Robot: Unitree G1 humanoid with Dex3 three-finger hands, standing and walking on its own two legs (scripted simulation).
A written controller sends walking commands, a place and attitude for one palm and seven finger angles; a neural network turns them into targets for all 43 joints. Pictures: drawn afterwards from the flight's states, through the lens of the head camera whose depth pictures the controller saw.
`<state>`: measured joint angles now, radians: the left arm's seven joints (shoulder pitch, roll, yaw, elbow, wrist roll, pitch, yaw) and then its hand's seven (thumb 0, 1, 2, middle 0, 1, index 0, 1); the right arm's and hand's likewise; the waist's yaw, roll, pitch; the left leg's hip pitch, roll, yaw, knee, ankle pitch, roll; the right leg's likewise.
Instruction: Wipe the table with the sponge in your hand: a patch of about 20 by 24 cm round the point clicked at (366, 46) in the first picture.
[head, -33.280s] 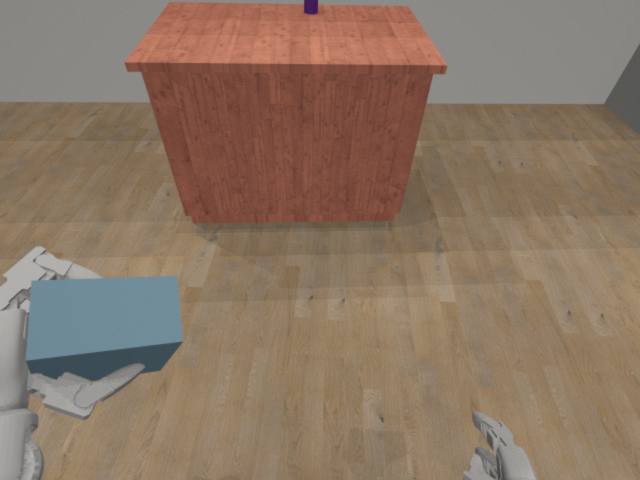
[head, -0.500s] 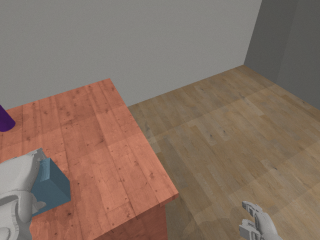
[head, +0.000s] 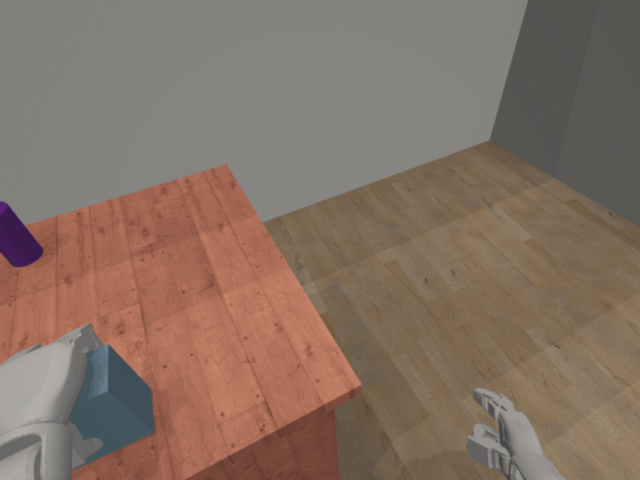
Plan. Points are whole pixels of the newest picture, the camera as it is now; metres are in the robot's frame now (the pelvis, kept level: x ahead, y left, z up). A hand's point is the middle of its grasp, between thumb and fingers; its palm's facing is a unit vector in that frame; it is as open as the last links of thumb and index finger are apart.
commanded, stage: lift the sponge slowly off the table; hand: left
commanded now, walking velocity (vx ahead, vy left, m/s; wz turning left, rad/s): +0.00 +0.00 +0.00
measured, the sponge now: (89, 418) +0.17 +0.31 +0.03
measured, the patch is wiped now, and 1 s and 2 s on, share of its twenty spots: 1.00 1.00 1.00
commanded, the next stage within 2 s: none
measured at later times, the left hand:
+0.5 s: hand (68, 413) +0.15 +0.30 +0.07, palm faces +0.03 -0.14 -0.99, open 10.5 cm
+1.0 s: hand (59, 403) +0.15 +0.29 +0.10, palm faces +0.07 -0.12 -0.99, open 10.5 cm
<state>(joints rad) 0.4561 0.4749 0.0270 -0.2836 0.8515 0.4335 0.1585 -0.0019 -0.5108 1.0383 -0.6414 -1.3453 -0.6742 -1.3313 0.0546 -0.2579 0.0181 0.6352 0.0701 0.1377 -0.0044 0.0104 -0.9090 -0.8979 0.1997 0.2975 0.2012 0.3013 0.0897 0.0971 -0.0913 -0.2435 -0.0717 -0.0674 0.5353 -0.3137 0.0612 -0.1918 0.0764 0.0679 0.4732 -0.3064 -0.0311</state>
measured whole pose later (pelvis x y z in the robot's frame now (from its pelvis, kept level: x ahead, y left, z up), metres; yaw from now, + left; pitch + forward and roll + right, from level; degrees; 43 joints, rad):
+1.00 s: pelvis -0.01 -0.01 +0.00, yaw +0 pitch -3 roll -1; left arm 0.42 0.55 0.02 -0.42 0.80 0.51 0.04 -0.01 -0.53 1.04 -0.67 -1.32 -0.70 -1.31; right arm 0.01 -0.26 0.04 0.64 0.05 0.13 -0.03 0.01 -0.91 -0.90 0.20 0.30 0.20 0.30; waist 0.13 0.10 -0.03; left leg -0.15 -0.06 -0.07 0.48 -0.28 0.04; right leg -0.11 0.08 0.06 0.43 -0.28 -0.05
